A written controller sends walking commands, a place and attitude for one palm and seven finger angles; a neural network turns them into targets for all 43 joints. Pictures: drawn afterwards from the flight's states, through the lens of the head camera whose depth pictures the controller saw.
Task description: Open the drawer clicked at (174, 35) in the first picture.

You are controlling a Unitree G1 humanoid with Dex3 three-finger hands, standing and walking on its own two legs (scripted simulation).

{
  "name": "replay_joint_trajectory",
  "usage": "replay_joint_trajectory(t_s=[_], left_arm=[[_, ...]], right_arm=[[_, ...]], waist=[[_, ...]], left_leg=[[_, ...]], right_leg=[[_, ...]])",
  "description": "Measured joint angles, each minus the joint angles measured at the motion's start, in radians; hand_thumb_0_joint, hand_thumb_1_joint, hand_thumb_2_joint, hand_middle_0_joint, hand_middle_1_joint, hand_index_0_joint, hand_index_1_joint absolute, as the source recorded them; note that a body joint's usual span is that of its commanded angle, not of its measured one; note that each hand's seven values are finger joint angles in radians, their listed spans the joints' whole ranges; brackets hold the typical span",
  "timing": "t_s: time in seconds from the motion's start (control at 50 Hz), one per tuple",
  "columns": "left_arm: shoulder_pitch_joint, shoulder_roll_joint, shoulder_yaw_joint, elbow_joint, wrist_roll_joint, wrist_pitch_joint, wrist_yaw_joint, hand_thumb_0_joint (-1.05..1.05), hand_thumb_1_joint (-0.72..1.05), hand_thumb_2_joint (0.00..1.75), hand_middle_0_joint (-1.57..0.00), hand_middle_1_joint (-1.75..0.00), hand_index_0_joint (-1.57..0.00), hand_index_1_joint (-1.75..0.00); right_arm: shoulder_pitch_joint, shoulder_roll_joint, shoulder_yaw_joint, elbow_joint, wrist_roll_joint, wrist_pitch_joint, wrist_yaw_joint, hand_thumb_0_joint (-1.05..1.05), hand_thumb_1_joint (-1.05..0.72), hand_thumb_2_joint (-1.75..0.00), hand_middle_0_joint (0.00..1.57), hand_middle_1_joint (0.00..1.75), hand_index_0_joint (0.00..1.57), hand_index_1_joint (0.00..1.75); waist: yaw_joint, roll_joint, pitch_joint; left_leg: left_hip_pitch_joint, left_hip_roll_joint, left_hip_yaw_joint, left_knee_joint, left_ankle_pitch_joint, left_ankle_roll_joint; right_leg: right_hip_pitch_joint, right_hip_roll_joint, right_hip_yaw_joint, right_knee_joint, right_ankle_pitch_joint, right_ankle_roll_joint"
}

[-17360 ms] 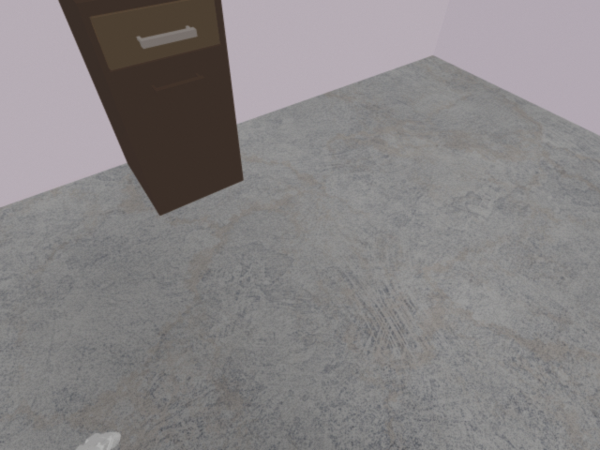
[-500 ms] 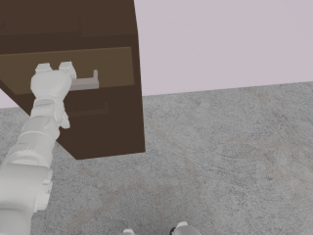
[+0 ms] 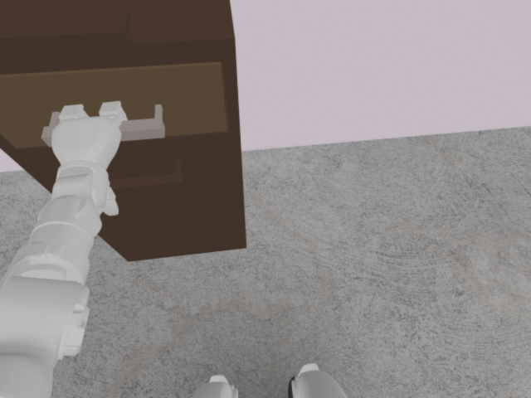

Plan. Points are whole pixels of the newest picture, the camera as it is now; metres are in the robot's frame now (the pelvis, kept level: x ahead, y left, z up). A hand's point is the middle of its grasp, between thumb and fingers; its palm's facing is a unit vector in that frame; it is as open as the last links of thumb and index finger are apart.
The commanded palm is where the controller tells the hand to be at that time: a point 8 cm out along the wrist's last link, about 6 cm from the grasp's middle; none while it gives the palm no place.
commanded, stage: lower the fingers behind the handle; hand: left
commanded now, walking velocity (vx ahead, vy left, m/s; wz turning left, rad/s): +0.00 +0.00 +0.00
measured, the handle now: (107, 123) +0.54 +0.25 +0.04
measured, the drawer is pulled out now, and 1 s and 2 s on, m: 0.00 0.01 0.11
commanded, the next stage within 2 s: close the thumb around the handle in 0.20 s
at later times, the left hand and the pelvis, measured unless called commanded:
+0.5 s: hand (103, 163) +0.48 +0.25 +0.02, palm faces -0.04 -0.03 -1.00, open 12.9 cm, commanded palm +0.46 +0.24 +0.06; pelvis +0.01 -0.01 +0.00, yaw +0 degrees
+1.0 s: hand (103, 162) +0.48 +0.25 +0.02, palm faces -0.05 -0.03 -1.00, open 6.1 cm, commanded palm +0.46 +0.24 +0.06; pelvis +0.01 +0.00 +0.00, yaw -1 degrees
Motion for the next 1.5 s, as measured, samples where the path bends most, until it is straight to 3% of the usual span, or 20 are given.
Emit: replay_joint_trajectory(t_s=[0.12, 0.26, 0.44, 0.66, 0.92, 1.24, 1.5], left_arm=[[-0.010, 0.002, -0.005, 0.023, -0.010, 0.024, -0.025, 0.00, -0.49, 0.30, -0.26, -1.20, -0.30, -1.20], [0.020, 0.020, 0.010, -0.005, -0.016, -0.011, -0.056, 0.00, -0.49, 0.30, -0.25, -1.18, -0.30, -1.20], [0.062, 0.012, 0.019, -0.053, -0.012, -0.041, -0.022, 0.00, -0.42, 0.33, -0.25, -1.18, -0.29, -1.21], [0.048, -0.007, 0.008, -0.035, -0.010, -0.001, -0.013, 0.00, 0.05, 0.53, -0.29, -1.23, -0.34, -1.26], [0.060, 0.016, 0.021, -0.045, -0.012, -0.036, -0.033, 0.00, 0.69, 0.81, -0.31, -1.28, -0.35, -1.28], [0.109, 0.000, 0.022, -0.090, -0.022, -0.007, -0.022, 0.01, 0.71, 0.80, -0.27, -1.31, -0.32, -1.30], [0.279, -0.061, -0.007, -0.255, -0.038, 0.026, -0.011, 0.01, 0.71, 0.80, -0.26, -1.32, -0.32, -1.30]], right_arm=[[-0.006, 0.003, 0.008, -0.003, 0.004, 0.002, -0.003, 0.00, -0.91, -0.90, 0.21, 0.29, 0.21, 0.30], [0.000, -0.002, 0.004, -0.018, 0.005, 0.000, -0.011, 0.00, -0.91, -0.90, 0.21, 0.29, 0.21, 0.30], [-0.003, -0.010, -0.010, -0.010, 0.001, 0.001, -0.007, 0.00, -0.91, -0.90, 0.20, 0.29, 0.21, 0.30], [-0.028, -0.004, -0.003, -0.011, 0.003, 0.006, -0.002, 0.00, -0.91, -0.90, 0.20, 0.29, 0.21, 0.30], [-0.016, -0.007, 0.001, -0.026, 0.005, 0.010, -0.011, 0.00, -0.91, -0.90, 0.20, 0.29, 0.21, 0.30], [-0.006, -0.004, -0.007, -0.020, 0.006, 0.015, 0.002, 0.00, -0.91, -0.90, 0.20, 0.29, 0.21, 0.30], [-0.028, 0.001, -0.012, -0.043, 0.020, 0.021, 0.005, 0.00, -0.91, -0.90, 0.20, 0.29, 0.21, 0.30]], waist=[[-0.007, 0.001, 0.003], [-0.005, -0.001, 0.006], [0.010, -0.003, 0.000], [0.008, -0.004, 0.001], [0.004, -0.005, 0.003], [0.004, -0.002, 0.001], [0.037, 0.002, 0.001]], left_leg=[[0.020, 0.003, -0.001, -0.016, 0.005, -0.002], [0.039, 0.008, 0.003, -0.032, 0.008, -0.005], [0.035, 0.009, 0.002, -0.026, 0.000, -0.006], [0.049, 0.007, -0.002, -0.037, 0.003, -0.006], [0.049, 0.008, 0.011, -0.038, 0.003, -0.002], [0.066, 0.011, 0.020, -0.048, 0.005, 0.003], [0.149, 0.007, 0.022, -0.096, 0.013, 0.006]], right_leg=[[0.019, 0.003, 0.000, -0.015, 0.005, -0.003], [0.034, 0.007, 0.004, -0.027, 0.009, -0.007], [0.029, 0.008, 0.002, -0.019, -0.001, -0.008], [0.045, 0.006, -0.002, -0.030, 0.001, -0.009], [0.041, 0.007, 0.011, -0.029, 0.004, -0.004], [0.058, 0.009, 0.020, -0.046, 0.012, 0.001], [0.139, 0.004, 0.023, -0.089, 0.016, 0.003]])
